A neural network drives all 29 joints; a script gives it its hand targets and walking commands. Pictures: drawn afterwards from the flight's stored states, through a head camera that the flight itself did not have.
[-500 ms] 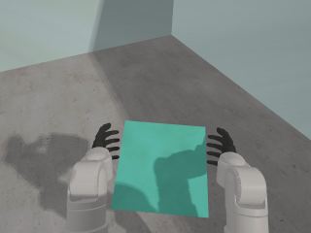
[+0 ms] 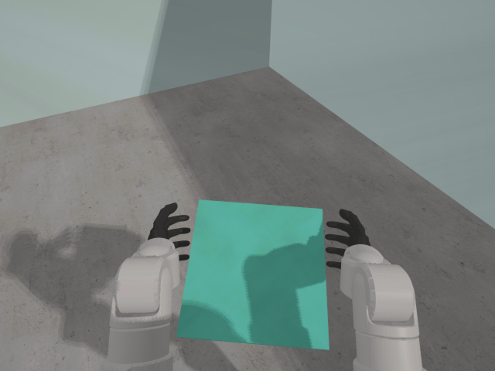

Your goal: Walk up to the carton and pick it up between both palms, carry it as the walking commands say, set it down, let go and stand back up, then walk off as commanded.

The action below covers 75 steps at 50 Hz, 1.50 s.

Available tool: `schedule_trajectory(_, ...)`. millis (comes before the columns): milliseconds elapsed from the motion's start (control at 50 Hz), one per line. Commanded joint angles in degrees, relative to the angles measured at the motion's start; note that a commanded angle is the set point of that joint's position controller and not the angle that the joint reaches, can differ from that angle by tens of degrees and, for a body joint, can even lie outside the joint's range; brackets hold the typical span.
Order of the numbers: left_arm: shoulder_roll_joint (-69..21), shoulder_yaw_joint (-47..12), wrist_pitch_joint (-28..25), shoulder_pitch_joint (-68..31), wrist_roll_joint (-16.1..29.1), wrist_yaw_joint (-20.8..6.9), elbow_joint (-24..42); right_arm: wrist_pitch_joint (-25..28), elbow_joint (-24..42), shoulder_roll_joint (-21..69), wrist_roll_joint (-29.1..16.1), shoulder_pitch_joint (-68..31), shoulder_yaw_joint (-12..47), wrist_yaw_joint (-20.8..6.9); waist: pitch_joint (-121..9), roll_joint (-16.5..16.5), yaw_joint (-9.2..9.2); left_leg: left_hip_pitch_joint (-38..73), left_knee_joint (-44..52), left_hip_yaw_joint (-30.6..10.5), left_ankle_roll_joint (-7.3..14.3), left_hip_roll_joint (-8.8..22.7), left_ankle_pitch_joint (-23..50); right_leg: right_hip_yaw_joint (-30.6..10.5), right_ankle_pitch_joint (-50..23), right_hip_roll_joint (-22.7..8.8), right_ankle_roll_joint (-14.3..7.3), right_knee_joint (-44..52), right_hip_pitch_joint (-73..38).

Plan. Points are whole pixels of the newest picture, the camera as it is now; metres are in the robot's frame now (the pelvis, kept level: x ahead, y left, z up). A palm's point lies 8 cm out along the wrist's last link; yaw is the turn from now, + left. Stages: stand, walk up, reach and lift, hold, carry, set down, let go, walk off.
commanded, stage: carry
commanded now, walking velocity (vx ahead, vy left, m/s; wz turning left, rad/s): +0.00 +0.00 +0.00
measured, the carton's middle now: (254, 275) +0.28 +0.01 -0.01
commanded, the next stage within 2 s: hold in 1.34 s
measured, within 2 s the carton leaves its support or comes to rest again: neither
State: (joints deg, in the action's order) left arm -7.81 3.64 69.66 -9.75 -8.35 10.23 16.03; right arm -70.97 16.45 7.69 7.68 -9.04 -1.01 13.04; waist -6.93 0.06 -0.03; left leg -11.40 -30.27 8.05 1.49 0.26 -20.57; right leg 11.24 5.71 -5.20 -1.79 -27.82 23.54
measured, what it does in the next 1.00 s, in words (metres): stands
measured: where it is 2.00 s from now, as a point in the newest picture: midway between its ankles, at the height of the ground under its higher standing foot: outside the picture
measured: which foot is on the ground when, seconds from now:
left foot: down 0.00-1.00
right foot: down 0.00-1.00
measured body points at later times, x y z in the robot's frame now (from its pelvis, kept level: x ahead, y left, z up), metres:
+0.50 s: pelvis -0.01 -0.01 +0.00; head -0.03 -0.02 +0.45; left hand +0.28 +0.14 +0.06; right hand +0.28 -0.16 +0.06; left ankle -0.05 +0.09 -0.73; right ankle +0.10 -0.11 -0.73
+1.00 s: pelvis +0.00 +0.00 +0.00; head -0.03 -0.01 +0.45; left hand +0.28 +0.15 +0.06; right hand +0.28 -0.15 +0.06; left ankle -0.05 +0.09 -0.73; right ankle +0.10 -0.11 -0.73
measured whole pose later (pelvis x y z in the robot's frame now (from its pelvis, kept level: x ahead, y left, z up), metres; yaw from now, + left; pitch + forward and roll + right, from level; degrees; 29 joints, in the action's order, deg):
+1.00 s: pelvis +0.00 +0.00 +0.00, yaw +0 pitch +1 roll +0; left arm -7.4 3.6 54.1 -6.2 -7.1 9.5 7.7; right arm -54.0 7.3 7.4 6.6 -5.6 -2.6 10.9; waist -5.4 -0.3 0.0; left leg -11.2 -31.6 7.7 1.2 1.0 -21.3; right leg 11.7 6.2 -4.7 -2.4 -28.5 23.0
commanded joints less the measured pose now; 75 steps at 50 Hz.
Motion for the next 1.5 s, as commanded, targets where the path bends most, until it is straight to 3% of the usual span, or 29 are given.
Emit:
schedule_trajectory(0, -56.66, -29.24, -4.45, -23.97, 20.63, -13.76, 1.87, 5.72, 5.80, 54.49, -20.82, -28.93, 29.85, -15.49, -11.32, -0.91, -0.38, -3.89, 6.36, -5.85, -1.99, 8.04, 6.80, -8.31, 1.13, -6.05, 1.56, 4.44, -10.66)
schedule_trajectory(200, -54.57, -27.49, -11.23, -27.27, 20.60, -13.69, 2.05, 12.45, 2.16, 54.16, -20.13, -28.99, 27.51, -15.28, -12.84, 0.37, -0.52, -4.43, 6.89, -5.93, -1.29, 7.66, 6.49, -7.64, -1.47, -6.04, 1.21, 3.36, -13.32)
schedule_trajectory(220, -50.09, -21.84, -12.55, -23.93, 15.65, -13.93, -10.14, 13.90, -7.87, 49.22, -16.01, -28.25, 22.62, -15.68, -14.53, -1.15, -0.59, -3.25, 5.68, -5.63, -0.98, 7.23, 6.23, -8.24, -1.79, -6.39, 0.54, 3.93, -13.64)
schedule_trajectory(240, -56.36, -28.80, -12.73, -27.86, 21.69, -13.90, 4.68, 14.23, 6.66, 55.37, -21.24, -31.23, 29.26, -15.26, -14.50, -2.36, -0.54, -4.19, 4.79, -4.72, -0.72, 6.53, 4.11, -9.11, 0.74, -6.82, 1.05, 6.11, -13.10)
schedule_trajectory(340, -50.77, -24.98, -15.22, -24.22, 16.82, -13.18, -4.58, 16.41, -4.95, 49.85, -16.26, -25.43, 24.41, -15.01, -15.46, -0.73, -0.19, -3.08, 4.52, -4.91, -1.51, 7.10, 7.93, -8.46, -9.05, -6.83, -0.04, 3.52, -15.22)
schedule_trajectory(400, -51.64, -26.47, -15.93, -23.74, 18.42, -13.09, -0.38, 17.32, 1.38, 50.16, -18.44, -27.37, 26.82, -14.90, -14.12, -1.27, -0.31, -4.57, 5.68, -5.78, -0.98, 7.64, 6.63, -7.61, -4.59, -6.15, 0.26, 3.53, -14.60)
schedule_trajectory(460, -46.08, -21.47, -16.98, -19.77, 13.99, -12.75, -9.04, 18.46, -5.85, 44.29, -15.33, -26.65, 22.78, -14.98, -12.59, -2.69, -0.77, -6.20, 5.19, -5.39, -0.38, 7.17, 2.69, -8.74, 0.33, -6.26, 0.67, 6.69, -14.29)
schedule_trajectory(580, -49.19, -26.66, -18.74, -24.36, 18.18, -11.99, 0.76, 19.81, 0.14, 47.76, -17.13, -26.05, 24.93, -14.22, -13.10, 0.77, -0.38, -5.32, 7.57, -6.32, -0.52, 8.45, 5.20, -7.83, -0.63, -5.46, 0.62, 4.94, -14.24)
schedule_trajectory(600, -42.82, -20.82, -19.37, -20.93, 13.94, -11.72, -8.03, 20.74, -9.41, 42.53, -13.45, -22.89, 19.60, -14.02, -14.84, -0.35, -0.33, -4.49, 6.29, -6.03, -0.31, 8.18, 5.68, -7.52, -3.09, -5.63, 0.44, 4.41, -16.93)
schedule_trajectory(620, -48.45, -26.27, -19.20, -23.01, 18.37, -11.89, 0.53, 20.50, -0.19, 47.42, -16.91, -24.17, 24.94, -14.04, -14.79, -1.71, -0.29, -4.38, 5.36, -5.74, -0.43, 7.57, 6.54, -8.21, -5.33, -5.70, 0.33, 4.94, -16.31)
schedule_trajectory(740, -43.54, -24.24, -20.41, -20.74, 14.72, -11.47, -4.77, 21.59, -7.54, 42.32, -13.17, -20.02, 21.02, -14.05, -13.15, 0.45, -0.32, -5.19, 6.34, -6.07, -0.35, 8.29, 7.48, -8.07, -5.04, -5.28, -0.11, 3.16, -15.59)
schedule_trajectory(780, -47.14, -27.83, -19.43, -23.29, 18.37, -10.92, 4.62, 20.76, 2.92, 45.84, -17.18, -23.70, 24.71, -13.40, -12.06, 0.78, -0.12, -4.54, 6.73, -6.54, -0.60, 8.52, 8.80, -7.53, -5.21, -4.97, -0.33, 2.52, -14.79)
schedule_trajectory(800, -43.43, -23.61, -19.44, -17.31, 14.54, -11.47, -5.95, 21.01, -5.50, 41.49, -13.56, -20.74, 21.94, -13.47, -13.67, -1.67, -0.30, -3.27, 4.80, -5.77, -0.49, 8.14, 10.20, -7.69, -8.33, -5.34, -0.23, 2.57, -15.75)
schedule_trajectory(820, -46.25, -27.73, -19.24, -21.41, 18.77, -10.98, 5.61, 20.90, 5.25, 44.55, -17.34, -22.94, 25.19, -13.07, -13.80, 0.49, 0.07, -3.10, 4.52, -5.93, -0.91, 8.36, 14.11, -7.33, -11.73, -5.48, -0.66, 0.92, -16.41)
schedule_trajectory(840, -42.71, -24.38, -19.41, -17.88, 15.75, -11.02, -2.41, 20.66, -4.26, 42.01, -14.36, -18.23, 22.33, -13.23, -15.62, -1.48, -0.13, -3.03, 4.21, -5.12, -0.35, 8.02, 10.01, -7.48, -10.60, -5.51, -0.28, 1.88, -17.42)
schedule_trajectory(860, -46.29, -28.77, -18.86, -21.82, 19.44, -10.65, 8.40, 20.24, 6.12, 45.71, -18.14, -21.79, 26.18, -12.98, -13.19, 2.01, 0.12, -3.43, 5.31, -5.87, -0.99, 8.41, 14.22, -7.22, -11.88, -5.28, -0.73, 0.03, -16.33)
schedule_trajectory(880, -45.90, -27.54, -18.12, -17.89, 16.25, -11.20, -0.30, 19.43, -1.94, 44.58, -15.03, -17.96, 24.91, -13.58, -15.28, 1.48, 0.07, -3.61, 5.09, -6.17, -0.72, 8.48, 15.04, -7.12, -11.68, -5.26, -0.62, 0.26, -17.60)
schedule_trajectory(1060, -41.57, -21.96, -19.89, -18.98, 13.60, -11.53, -7.72, 21.19, -7.60, 40.16, -12.85, -21.58, 20.40, -14.11, -10.99, -1.48, -0.56, -6.25, 6.60, -6.77, -0.04, 8.50, 5.65, -7.38, -2.26, -4.89, 0.37, 1.87, -15.11)
schedule_trajectory(1080, -45.89, -24.17, -20.28, -22.32, 15.44, -11.86, -3.73, 21.64, -0.53, 44.17, -15.37, -27.31, 24.18, -14.52, -10.58, -3.01, -0.38, -6.34, 6.42, -6.80, -0.52, 8.87, 6.97, -6.68, -2.81, -4.43, 0.57, 1.82, -15.72)
schedule_trajectory(1120, -41.67, -21.47, -21.39, -21.75, 14.02, -11.76, -6.78, 22.50, -7.64, 40.63, -12.86, -23.16, 19.55, -14.41, -10.31, 0.63, -0.48, -6.17, 7.36, -6.40, -0.04, 8.70, 4.69, -6.68, -0.28, -4.65, 0.54, 2.15, -14.97)
schedule_trajectory(1140, -45.63, -25.85, -21.16, -23.92, 17.73, -11.31, 2.18, 22.60, 2.90, 44.35, -16.95, -26.61, 23.91, -14.01, -10.70, 2.33, -0.34, -5.93, 7.50, -7.05, -0.19, 8.88, 6.98, -7.40, -2.42, -4.41, -0.29, 1.10, -14.83)
schedule_trajectory(1160, -38.79, -19.56, -21.41, -17.75, 11.97, -11.37, -11.80, 22.66, -13.08, 38.13, -11.16, -19.27, 17.73, -14.07, -10.59, 1.45, -0.52, -6.42, 6.75, -6.45, 0.11, 8.40, 5.21, -7.44, -3.28, -4.78, 0.25, 2.23, -15.83)
schedule_trajectory(1180, -44.89, -26.18, -21.16, -22.57, 18.08, -11.18, 2.29, 22.30, 0.22, 44.51, -16.51, -22.89, 23.89, -13.93, -11.63, 0.86, -0.33, -5.56, 6.67, -6.29, -0.02, 8.32, 6.24, -7.40, -3.47, -4.89, 0.18, 1.88, -15.35)
schedule_trajectory(1220, -42.98, -23.67, -21.54, -19.85, 16.53, -11.54, -1.59, 22.96, -1.20, 42.26, -15.30, -22.73, 22.73, -13.63, -12.92, -2.71, -0.44, -5.60, 4.58, -5.71, 0.21, 7.94, 6.76, -8.18, -6.25, -5.28, 0.13, 2.80, -17.08)
schedule_trajectory(1320, -41.92, -25.37, -20.46, -18.44, 17.10, -10.85, 2.67, 21.93, 0.73, 41.58, -15.72, -19.31, 23.23, -13.18, -14.33, 0.36, -0.13, -2.94, 3.96, -4.86, 0.08, 7.64, 7.78, -7.87, -10.48, -5.55, -1.00, 1.04, -17.92)
schedule_trajectory(1340, -28.30, -12.40, -22.51, -10.01, 2.36, -12.60, -17.43, 23.05, -19.38, 21.47, -1.48, -7.11, 9.17, -14.53, 15.05, 9.03, 1.67, -13.66, 15.95, -16.04, 0.12, 1.21, 5.67, -14.17, -9.37, 9.77, -0.66, 2.59, -32.49)
schedule_trajectory(1360, -25.80, -14.42, -26.55, -10.55, 2.82, -12.95, -29.83, 26.64, -25.61, 19.25, -1.59, -7.14, 11.10, -14.06, 12.26, 7.72, 2.60, -14.70, 16.49, -17.39, 1.26, 0.74, 7.25, -14.70, -7.70, 10.48, -1.19, 2.81, -32.34)
schedule_trajectory(1440, -49.71, -39.17, -36.12, -25.74, 14.65, -16.95, -8.74, 33.60, -1.47, 40.42, -11.81, -20.84, 26.35, -18.90, -19.04, 2.18, 10.19, 4.73, 6.07, -19.62, 0.37, -0.79, 37.26, -16.06, -26.48, 10.85, 0.60, 0.80, -33.02)
schedule_trajectory(1480, -52.03, -37.24, -37.65, -26.78, 14.39, -17.72, -10.21, 33.69, 1.01, 42.59, -15.05, -28.45, 31.39, -21.18, -18.21, -0.37, 8.17, 4.05, 6.55, -19.79, 0.44, -2.10, 30.41, -15.36, -21.92, 10.15, 1.48, 0.97, -30.10)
